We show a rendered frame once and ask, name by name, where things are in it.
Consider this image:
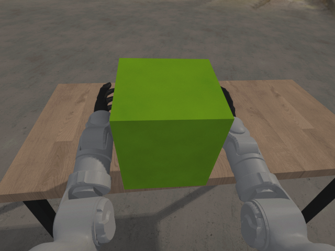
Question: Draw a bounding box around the table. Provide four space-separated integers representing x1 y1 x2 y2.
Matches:
0 79 335 237

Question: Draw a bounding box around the right robot upper arm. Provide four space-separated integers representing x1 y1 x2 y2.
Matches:
240 198 335 251

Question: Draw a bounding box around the right robot forearm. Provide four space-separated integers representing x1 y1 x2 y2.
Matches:
222 117 307 230

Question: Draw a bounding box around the left robot upper arm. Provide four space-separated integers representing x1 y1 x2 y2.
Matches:
29 196 116 251

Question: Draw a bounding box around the left robot hand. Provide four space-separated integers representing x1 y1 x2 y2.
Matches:
94 82 115 112

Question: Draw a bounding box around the left robot forearm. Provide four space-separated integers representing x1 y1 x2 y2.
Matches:
53 110 114 239

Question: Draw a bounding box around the carton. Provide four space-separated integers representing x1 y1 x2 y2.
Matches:
109 58 234 189

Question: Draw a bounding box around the right robot hand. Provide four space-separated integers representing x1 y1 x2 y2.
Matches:
221 87 236 117

